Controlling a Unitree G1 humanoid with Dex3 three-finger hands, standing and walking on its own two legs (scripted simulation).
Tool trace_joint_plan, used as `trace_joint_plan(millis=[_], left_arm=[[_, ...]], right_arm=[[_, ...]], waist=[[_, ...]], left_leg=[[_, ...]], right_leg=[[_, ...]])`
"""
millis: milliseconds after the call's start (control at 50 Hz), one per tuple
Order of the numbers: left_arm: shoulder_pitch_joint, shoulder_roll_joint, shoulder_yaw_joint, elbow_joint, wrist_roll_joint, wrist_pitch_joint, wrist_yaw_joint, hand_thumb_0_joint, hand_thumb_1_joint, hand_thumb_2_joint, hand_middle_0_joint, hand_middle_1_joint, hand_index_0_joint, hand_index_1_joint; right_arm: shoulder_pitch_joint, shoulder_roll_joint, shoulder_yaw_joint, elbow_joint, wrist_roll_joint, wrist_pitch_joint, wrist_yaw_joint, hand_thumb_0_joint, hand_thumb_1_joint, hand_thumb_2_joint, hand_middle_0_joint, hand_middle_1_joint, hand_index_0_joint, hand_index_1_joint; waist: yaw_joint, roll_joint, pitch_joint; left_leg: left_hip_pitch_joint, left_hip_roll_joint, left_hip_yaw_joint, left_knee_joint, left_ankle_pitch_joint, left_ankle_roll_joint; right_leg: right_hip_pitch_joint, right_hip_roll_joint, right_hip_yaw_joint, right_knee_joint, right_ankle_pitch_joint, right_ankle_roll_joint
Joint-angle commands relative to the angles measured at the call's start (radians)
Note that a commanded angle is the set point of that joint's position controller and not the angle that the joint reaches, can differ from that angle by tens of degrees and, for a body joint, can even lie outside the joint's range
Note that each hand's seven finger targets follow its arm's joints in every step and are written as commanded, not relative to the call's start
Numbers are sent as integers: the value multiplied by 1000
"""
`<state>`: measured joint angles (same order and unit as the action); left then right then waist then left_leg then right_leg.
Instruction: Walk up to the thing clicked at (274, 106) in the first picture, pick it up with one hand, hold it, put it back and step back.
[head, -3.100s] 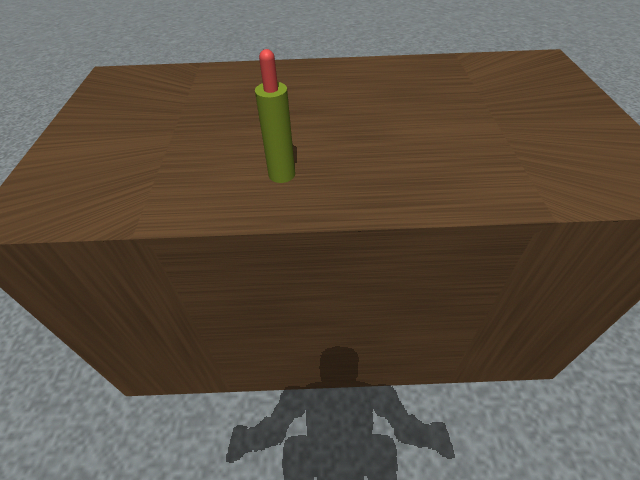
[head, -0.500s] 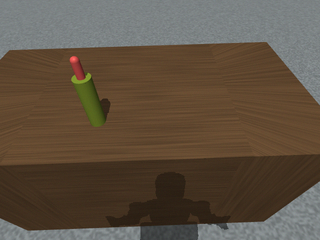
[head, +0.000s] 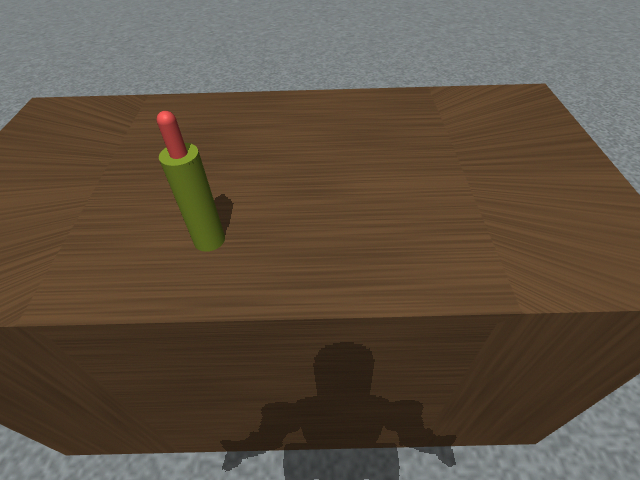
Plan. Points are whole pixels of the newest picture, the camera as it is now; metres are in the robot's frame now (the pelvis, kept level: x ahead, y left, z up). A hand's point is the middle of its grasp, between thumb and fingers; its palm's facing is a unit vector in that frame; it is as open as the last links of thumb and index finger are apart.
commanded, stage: walk up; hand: left
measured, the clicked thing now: (190, 186) +0.51 +0.23 +0.09
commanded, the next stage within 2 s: stand in 0.04 s
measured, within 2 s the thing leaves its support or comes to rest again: neither
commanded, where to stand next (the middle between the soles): +0.04 +0.02 m, yaw +0 degrees
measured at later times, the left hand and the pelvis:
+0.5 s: hand out of the picture +0.09 +0.24 -0.16, palm faces -0.04 -0.94 -0.33, open 7.3 cm; pelvis +0.01 -0.01 +0.00, yaw +0 degrees
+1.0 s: hand out of the picture +0.09 +0.24 -0.16, palm faces -0.04 -0.94 -0.34, open 7.3 cm; pelvis +0.01 -0.02 +0.00, yaw +0 degrees
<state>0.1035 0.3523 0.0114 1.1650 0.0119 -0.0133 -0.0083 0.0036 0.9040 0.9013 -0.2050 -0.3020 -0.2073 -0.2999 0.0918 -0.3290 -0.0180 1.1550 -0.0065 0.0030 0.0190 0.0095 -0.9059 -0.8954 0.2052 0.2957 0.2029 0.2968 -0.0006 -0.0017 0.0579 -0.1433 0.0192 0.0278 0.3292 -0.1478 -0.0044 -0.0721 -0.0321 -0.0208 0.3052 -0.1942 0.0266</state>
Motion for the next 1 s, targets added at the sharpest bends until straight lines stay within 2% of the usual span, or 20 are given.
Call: trace_joint_plan(millis=[0,20,40,60,200,320,420,660,740,800,860,880,980], left_arm=[[-49,208,38,-73,4,-23,17,0,900,900,-200,-300,-200,-300],[-31,209,33,-75,-1,-21,18,0,900,900,-200,-300,-200,-300],[-33,208,32,-76,-3,-20,19,0,900,900,-200,-300,-200,-300],[-26,201,30,-79,-4,-22,18,0,900,900,-200,-300,-200,-300],[-22,211,26,-91,-4,-22,18,0,900,900,-200,-300,-200,-300],[-16,213,25,-95,-2,-23,18,0,900,900,-200,-300,-200,-300],[-19,214,24,-103,-5,-23,17,0,900,900,-200,-300,-200,-300],[-20,220,28,-106,-3,-21,19,0,900,900,-200,-300,-200,-300],[-17,215,27,-105,-4,-18,18,0,900,900,-200,-300,-200,-300],[-20,217,28,-107,-2,-21,18,0,900,900,-200,-300,-200,-300],[-19,215,26,-105,-2,-20,18,0,900,900,-200,-300,-200,-300],[-19,223,29,-109,-1,-20,17,0,900,900,-200,-300,-200,-300],[-17,219,28,-107,-3,-23,19,0,900,900,-200,-300,-200,-300]], right_arm=[[-51,-228,-41,-67,-1,-24,-19,0,-900,-900,200,300,200,300],[-52,-221,-36,-71,-6,-29,-22,0,-900,-900,200,300,200,300],[-40,-222,-34,-68,-5,-32,-23,0,-900,-900,200,300,200,300],[-42,-235,-36,-68,-4,-34,-23,0,-900,-900,200,300,200,300],[-49,-225,-27,-74,-2,-33,-21,0,-900,-900,200,300,200,300],[-55,-231,-23,-78,-1,-31,-21,0,-900,-900,200,300,200,300],[-44,-233,-24,-77,0,-34,-22,0,-900,-900,200,300,200,300],[-40,-233,-22,-81,-2,-32,-24,0,-900,-900,200,300,200,300],[-36,-235,-22,-79,-2,-32,-25,0,-900,-900,200,300,200,300],[-34,-233,-22,-82,-2,-33,-24,0,-900,-900,200,300,200,300],[-39,-232,-21,-81,-1,-32,-25,0,-900,-900,200,300,200,300],[-35,-234,-23,-84,-4,-32,-25,0,-900,-900,200,300,200,300],[-31,-233,-23,-83,-1,-31,-23,0,-900,-900,200,300,200,300]], waist=[[-3,19,-100],[-2,-14,-81],[-8,-6,-77],[-3,13,-86],[-6,10,-89],[-1,14,-92],[-5,14,-110],[-3,2,-106],[-2,8,-73],[-3,8,-95],[-4,5,-66],[-4,4,-91],[-5,5,-89]], left_leg=[[58,106,-110,-49,99,30],[64,121,-109,-48,140,28],[60,118,-110,-53,151,21],[67,123,-108,-46,158,28],[68,116,-99,-46,141,18],[68,120,-99,-43,131,21],[79,122,-93,-30,194,18],[84,124,-89,-29,186,17],[63,121,-90,-47,145,14],[76,126,-91,-38,157,18],[68,121,-93,-47,132,15],[85,124,-87,-42,133,18],[81,123,-89,-36,153,18]], right_leg=[[-22,-90,74,-50,102,-34],[-42,-104,82,-43,126,-37],[-43,-103,83,-43,121,-37],[-34,-108,85,-45,134,-37],[-35,-106,88,-52,127,-36],[-29,-110,91,-54,126,-36],[-12,-111,89,-42,190,-40],[-3,-113,90,-44,204,-41],[-22,-107,88,-56,154,-41],[-13,-110,89,-52,166,-43],[-37,-105,91,-62,145,-41],[-28,-110,94,-55,153,-44],[-20,-108,92,-54,175,-43]])
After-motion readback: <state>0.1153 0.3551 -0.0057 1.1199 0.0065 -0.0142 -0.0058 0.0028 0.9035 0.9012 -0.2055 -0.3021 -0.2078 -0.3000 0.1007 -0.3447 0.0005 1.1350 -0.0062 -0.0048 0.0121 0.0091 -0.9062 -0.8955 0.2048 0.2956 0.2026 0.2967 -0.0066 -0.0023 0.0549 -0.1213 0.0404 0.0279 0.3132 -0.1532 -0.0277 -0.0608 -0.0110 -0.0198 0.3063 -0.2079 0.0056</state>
